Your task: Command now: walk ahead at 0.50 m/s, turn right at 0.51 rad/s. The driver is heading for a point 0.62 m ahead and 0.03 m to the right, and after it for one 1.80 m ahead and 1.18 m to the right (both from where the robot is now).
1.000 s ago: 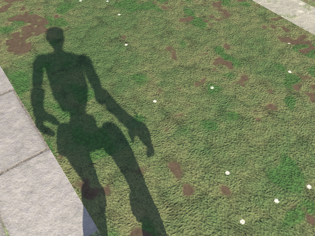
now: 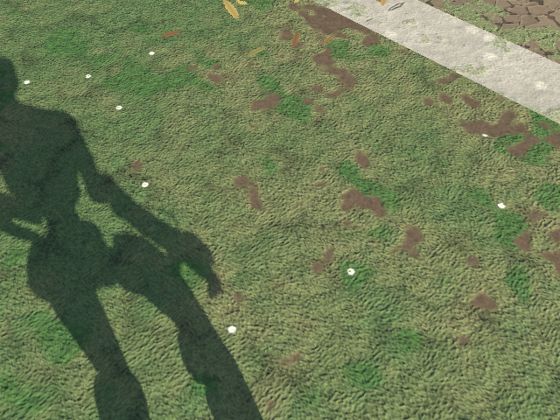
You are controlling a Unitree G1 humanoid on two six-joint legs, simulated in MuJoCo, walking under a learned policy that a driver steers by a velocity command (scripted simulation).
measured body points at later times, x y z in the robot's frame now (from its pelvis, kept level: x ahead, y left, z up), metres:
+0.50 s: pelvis +0.29 +0.03 +0.01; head +0.31 +0.03 +0.46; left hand +0.40 +0.29 -0.11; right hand +0.41 -0.26 -0.07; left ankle +0.38 +0.12 -0.72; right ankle +0.13 -0.07 -0.64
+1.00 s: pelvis +0.53 -0.08 +0.00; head +0.56 -0.10 +0.45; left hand +0.81 +0.09 -0.07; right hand +0.48 -0.36 -0.13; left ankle +0.41 +0.11 -0.65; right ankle +0.59 -0.18 -0.72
